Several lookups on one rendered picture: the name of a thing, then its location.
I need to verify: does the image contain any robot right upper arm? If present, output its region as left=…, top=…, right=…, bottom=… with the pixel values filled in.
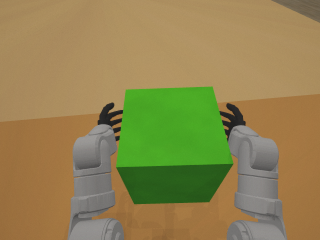
left=226, top=220, right=286, bottom=240

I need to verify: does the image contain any left robot hand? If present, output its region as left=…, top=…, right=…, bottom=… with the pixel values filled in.
left=97, top=102, right=123, bottom=141

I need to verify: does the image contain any robot left upper arm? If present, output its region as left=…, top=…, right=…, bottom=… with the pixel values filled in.
left=69, top=218, right=124, bottom=240

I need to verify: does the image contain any right robot forearm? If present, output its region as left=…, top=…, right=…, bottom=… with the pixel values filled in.
left=228, top=125, right=288, bottom=240

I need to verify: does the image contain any right robot hand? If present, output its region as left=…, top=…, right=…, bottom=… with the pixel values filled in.
left=219, top=103, right=246, bottom=142

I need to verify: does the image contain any carton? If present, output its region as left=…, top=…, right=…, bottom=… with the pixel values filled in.
left=116, top=86, right=234, bottom=204

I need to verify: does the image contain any left robot forearm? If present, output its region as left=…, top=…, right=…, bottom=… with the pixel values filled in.
left=67, top=124, right=118, bottom=240

